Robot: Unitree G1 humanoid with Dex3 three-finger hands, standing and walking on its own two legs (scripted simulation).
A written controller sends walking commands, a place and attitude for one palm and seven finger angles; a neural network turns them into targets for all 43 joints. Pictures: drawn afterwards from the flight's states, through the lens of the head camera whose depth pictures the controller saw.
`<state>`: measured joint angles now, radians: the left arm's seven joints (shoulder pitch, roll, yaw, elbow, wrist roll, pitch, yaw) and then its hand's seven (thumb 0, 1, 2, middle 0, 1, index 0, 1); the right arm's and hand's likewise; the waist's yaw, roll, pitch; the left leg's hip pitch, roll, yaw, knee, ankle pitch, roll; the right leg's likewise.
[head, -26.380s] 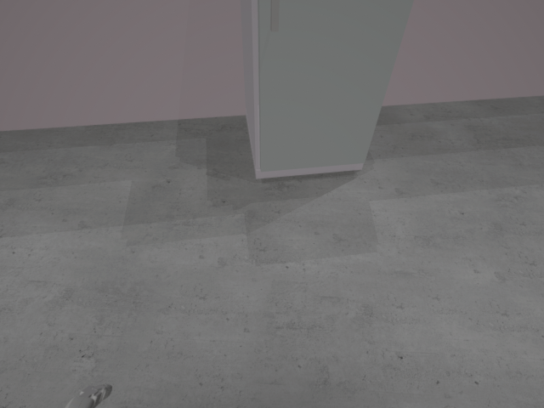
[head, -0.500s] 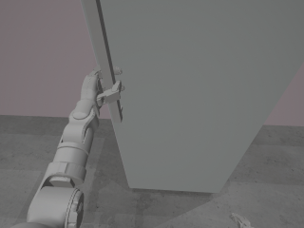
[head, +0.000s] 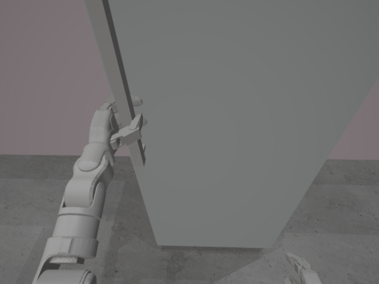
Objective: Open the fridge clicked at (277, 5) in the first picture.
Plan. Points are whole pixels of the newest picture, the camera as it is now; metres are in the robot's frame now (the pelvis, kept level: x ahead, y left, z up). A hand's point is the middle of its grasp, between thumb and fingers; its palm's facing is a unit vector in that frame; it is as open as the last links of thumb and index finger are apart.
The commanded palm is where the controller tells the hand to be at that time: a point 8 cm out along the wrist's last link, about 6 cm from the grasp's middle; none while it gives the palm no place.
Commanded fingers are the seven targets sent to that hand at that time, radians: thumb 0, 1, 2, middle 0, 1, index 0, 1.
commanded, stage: pull the door a little, standing still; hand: left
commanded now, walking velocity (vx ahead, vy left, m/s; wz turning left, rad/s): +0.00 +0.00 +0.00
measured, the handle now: (126, 94) +0.42 +0.15 +0.22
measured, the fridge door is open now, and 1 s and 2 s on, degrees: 0 11 44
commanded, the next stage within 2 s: walk backward, drawing the door open in 0.38 s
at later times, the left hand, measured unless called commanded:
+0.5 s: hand (133, 148) +0.32 +0.12 +0.17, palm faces +0.00 -1.00 -0.03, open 6.4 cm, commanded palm +0.30 +0.18 +0.17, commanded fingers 0.00 0.90 0.90 -0.45 -1.40 -0.45 -1.40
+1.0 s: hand (138, 167) +0.28 +0.11 +0.16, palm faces +0.33 -0.89 -0.32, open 6.8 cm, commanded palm +0.23 +0.15 +0.17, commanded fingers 0.00 0.90 0.90 -0.45 -1.40 -0.45 -1.40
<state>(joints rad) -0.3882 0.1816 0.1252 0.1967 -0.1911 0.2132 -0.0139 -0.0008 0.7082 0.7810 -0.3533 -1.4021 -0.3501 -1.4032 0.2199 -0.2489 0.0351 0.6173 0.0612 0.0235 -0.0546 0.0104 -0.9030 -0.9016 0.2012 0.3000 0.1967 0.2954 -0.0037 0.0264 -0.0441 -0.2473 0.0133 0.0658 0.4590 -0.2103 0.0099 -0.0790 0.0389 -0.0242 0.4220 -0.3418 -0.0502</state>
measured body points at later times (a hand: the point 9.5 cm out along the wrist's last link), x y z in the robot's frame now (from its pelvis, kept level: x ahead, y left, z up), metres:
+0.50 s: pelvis +0.07 -0.01 +0.01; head +0.06 -0.03 +0.45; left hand +0.31 +0.18 +0.17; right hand +0.25 -0.24 -0.07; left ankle +0.02 +0.12 -0.73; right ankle -0.07 -0.08 -0.72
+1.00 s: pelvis +0.06 -0.08 +0.01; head +0.11 -0.12 +0.45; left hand +0.26 +0.15 +0.18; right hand +0.25 -0.27 -0.11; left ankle +0.01 +0.07 -0.66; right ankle +0.07 -0.10 -0.74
